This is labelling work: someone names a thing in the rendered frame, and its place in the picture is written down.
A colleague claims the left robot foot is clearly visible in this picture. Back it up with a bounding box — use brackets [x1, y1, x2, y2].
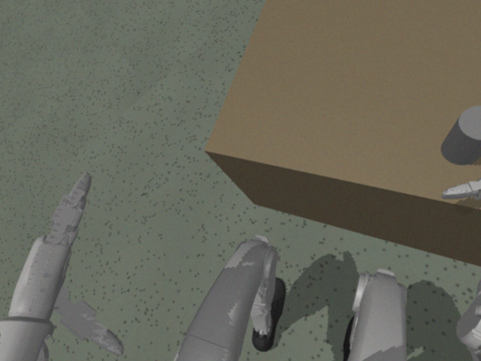
[252, 278, 286, 352]

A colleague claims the can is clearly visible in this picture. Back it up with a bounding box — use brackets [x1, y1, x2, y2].
[441, 106, 481, 165]

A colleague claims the right robot arm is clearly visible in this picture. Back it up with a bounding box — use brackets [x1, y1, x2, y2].
[456, 280, 481, 361]

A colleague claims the left robot hand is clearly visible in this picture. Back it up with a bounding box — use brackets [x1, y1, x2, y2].
[8, 173, 124, 356]

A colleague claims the right robot hand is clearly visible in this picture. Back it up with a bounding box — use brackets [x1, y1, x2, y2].
[441, 178, 481, 200]

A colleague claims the left robot arm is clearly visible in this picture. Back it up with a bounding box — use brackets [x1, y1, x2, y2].
[0, 317, 55, 361]

